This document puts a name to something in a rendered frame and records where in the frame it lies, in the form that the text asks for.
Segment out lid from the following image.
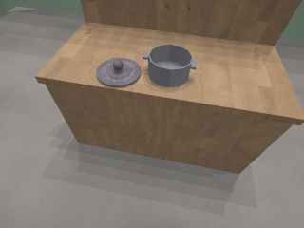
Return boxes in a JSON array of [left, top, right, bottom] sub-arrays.
[[96, 58, 142, 87]]

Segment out table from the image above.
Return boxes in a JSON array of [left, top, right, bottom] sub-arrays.
[[34, 0, 304, 174]]

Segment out pot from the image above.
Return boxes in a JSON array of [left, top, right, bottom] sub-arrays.
[[142, 44, 198, 87]]

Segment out knob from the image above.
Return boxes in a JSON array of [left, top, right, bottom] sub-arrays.
[[113, 59, 124, 70]]

